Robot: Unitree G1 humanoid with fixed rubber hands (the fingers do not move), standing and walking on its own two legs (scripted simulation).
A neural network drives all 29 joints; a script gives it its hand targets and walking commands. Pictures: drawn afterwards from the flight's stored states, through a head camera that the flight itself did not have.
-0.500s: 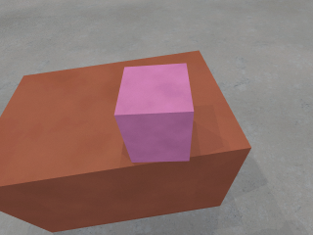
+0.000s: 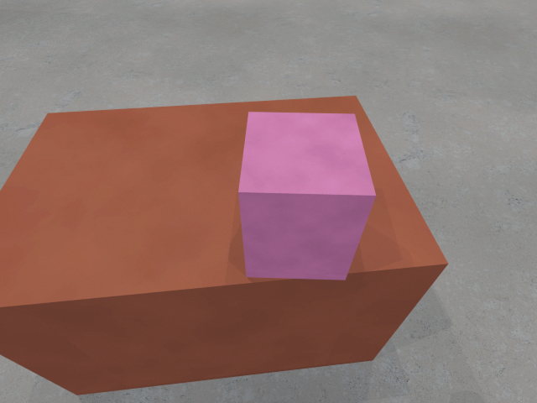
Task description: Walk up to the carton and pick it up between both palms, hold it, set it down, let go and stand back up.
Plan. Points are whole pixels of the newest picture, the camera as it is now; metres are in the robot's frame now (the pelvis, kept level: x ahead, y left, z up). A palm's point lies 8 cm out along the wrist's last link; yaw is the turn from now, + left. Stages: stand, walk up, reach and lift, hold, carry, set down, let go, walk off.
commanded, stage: walk up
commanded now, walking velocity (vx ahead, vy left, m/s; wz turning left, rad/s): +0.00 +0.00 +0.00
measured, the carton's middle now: (298, 198) +0.48 -0.01 +0.00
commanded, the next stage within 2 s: stand in 0.90 s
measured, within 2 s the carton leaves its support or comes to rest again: neither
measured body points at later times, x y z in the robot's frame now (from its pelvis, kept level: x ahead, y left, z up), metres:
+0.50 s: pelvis -0.01 +0.05 +0.00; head +0.00 +0.07 +0.45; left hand -0.05 +0.25 -0.17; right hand -0.06 -0.15 -0.16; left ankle -0.06 +0.10 -0.75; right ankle +0.01 -0.08 -0.75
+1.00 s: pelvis +0.00 +0.06 +0.00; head +0.02 +0.07 +0.45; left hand -0.04 +0.26 -0.17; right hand -0.08 -0.13 -0.16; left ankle -0.06 +0.10 -0.75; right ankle +0.01 -0.08 -0.75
